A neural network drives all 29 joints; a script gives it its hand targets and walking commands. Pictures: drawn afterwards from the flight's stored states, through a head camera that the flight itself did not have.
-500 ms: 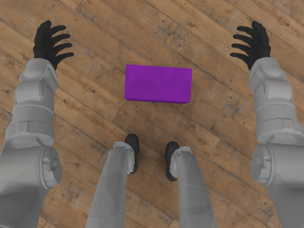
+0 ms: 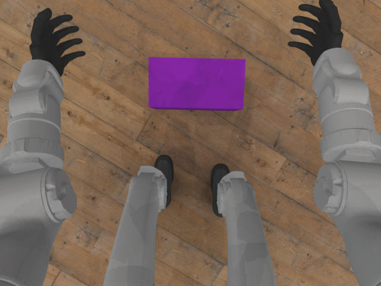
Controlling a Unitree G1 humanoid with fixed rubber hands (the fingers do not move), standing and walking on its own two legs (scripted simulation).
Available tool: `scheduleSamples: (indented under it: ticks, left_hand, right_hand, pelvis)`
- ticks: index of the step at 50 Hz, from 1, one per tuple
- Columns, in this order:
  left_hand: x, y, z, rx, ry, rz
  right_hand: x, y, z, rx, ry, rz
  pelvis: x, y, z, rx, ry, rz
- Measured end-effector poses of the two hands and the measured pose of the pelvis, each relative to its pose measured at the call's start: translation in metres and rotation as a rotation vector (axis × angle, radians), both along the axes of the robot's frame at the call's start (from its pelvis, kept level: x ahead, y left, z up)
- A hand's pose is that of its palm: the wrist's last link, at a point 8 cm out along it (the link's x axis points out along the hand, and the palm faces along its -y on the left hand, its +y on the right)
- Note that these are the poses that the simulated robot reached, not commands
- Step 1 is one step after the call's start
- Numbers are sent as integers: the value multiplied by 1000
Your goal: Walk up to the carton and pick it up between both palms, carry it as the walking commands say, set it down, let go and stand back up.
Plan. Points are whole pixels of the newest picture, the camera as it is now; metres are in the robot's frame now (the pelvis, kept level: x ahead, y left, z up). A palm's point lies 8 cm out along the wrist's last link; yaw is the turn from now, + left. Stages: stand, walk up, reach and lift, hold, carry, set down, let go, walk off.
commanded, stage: reach and lift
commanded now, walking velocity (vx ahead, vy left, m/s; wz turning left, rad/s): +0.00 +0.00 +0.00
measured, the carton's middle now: (196, 86) +0.49 +0.01 -0.52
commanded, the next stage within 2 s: none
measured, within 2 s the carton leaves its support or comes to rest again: neither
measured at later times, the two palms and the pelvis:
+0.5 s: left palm (95, 82) +0.47 +0.26 -0.31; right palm (276, 72) +0.51 -0.19 -0.31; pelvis -0.04 +0.00 -0.14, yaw +0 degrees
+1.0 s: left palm (109, 90) +0.46 +0.27 -0.43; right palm (263, 82) +0.50 -0.20 -0.43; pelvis -0.04 +0.00 -0.24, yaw +0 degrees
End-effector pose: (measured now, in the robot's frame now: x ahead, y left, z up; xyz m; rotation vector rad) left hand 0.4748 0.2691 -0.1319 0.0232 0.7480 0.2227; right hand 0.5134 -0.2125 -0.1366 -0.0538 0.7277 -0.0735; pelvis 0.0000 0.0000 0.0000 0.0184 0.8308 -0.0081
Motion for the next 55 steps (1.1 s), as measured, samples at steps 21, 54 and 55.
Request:
scheduleSamples:
  ticks: [21,54,55]
  left_hand:
    - [-11,-7,-169,-4,4,-11]
    - [-20,1,-309,49,121,43]
    - [-19,1,-311,44,122,48]
  right_hand:
    - [-11,20,-158,-58,34,29]
    - [-18,23,-315,-7,91,-22]
    - [-19,22,-318,-11,102,-16]
  pelvis:
    - [-38,2,-119,-35,-262,19]
    - [-32,-1,-246,-5,-291,10]
    - [-31,-1,-247,-3,-290,12]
